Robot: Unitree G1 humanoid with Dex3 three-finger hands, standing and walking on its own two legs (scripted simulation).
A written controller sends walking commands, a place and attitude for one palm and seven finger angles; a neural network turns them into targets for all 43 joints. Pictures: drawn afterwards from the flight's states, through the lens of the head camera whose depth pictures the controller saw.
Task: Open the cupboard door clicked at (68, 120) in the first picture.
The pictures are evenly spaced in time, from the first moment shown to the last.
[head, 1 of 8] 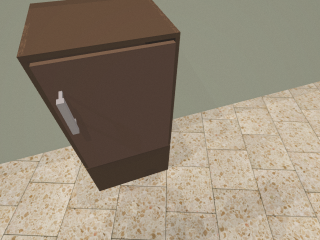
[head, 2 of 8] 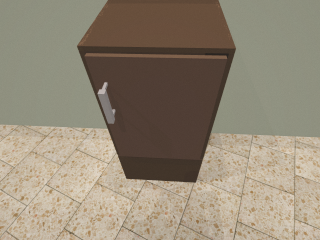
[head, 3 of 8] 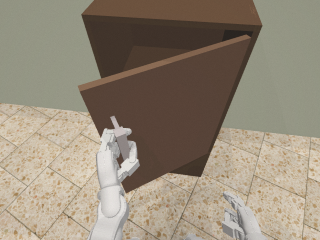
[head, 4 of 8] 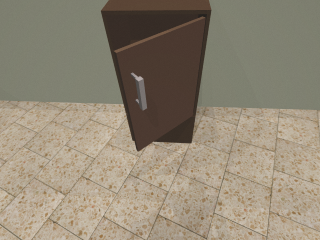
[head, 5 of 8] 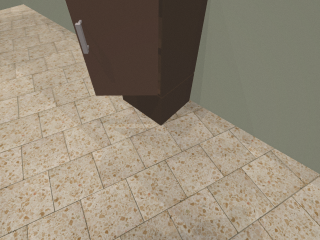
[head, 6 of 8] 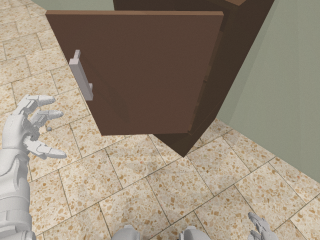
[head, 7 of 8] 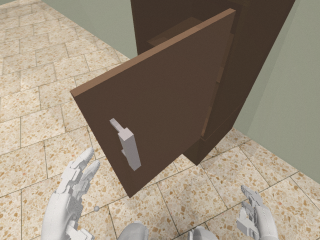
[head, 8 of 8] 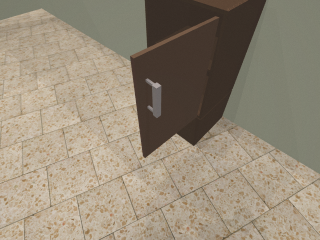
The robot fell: no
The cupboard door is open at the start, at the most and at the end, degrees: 0 87 86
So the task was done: yes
